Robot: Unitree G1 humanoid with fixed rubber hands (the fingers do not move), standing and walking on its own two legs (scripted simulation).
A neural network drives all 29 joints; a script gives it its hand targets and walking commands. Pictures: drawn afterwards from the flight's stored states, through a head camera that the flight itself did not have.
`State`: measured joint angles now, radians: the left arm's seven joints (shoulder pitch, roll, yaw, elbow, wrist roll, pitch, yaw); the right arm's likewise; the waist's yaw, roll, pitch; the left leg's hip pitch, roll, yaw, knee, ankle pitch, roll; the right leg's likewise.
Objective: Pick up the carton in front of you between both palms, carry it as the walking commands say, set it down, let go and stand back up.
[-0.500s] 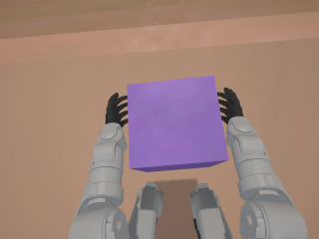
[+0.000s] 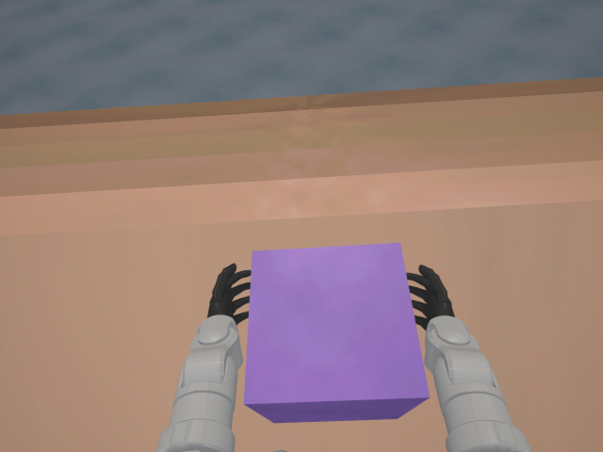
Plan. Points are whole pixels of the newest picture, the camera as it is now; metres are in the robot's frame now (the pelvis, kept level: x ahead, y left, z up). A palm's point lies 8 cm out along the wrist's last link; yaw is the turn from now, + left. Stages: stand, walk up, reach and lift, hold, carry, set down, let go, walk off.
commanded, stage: reach and lift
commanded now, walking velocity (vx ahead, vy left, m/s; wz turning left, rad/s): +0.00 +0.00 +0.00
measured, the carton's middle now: (330, 341) +0.33 +0.00 -0.11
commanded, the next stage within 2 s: hold in 1.38 s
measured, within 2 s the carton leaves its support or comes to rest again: neither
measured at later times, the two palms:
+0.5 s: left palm (199, 299) +0.30 +0.15 +0.09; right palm (471, 308) +0.30 -0.15 +0.08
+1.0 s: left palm (198, 290) +0.31 +0.15 +0.10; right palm (474, 300) +0.30 -0.15 +0.09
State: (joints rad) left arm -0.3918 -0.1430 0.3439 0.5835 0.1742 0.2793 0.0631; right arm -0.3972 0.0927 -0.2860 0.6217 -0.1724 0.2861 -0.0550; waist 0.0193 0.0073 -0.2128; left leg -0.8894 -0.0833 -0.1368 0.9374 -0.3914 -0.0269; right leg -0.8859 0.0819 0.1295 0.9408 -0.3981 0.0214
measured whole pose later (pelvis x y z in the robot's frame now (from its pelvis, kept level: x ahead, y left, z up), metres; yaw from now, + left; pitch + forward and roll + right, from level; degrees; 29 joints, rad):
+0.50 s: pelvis +0.01 +0.00 +0.06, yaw +0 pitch -2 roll +0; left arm -0.30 -0.16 0.30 0.43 0.29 0.59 0.01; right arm -0.28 0.16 -0.28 0.43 -0.28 0.61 -0.02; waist 0.00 0.00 -0.07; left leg -0.19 -0.05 -0.15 0.47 -0.23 -0.01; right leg -0.19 0.05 0.14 0.46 -0.23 0.01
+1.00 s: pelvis +0.01 +0.00 +0.06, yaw +0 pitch -4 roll +0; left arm -0.32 -0.17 0.29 0.37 0.30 0.63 0.00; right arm -0.29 0.16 -0.27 0.36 -0.29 0.64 0.00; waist 0.00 0.00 -0.01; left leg -0.14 -0.05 -0.14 0.42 -0.21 -0.01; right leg -0.13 0.04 0.14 0.42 -0.21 0.01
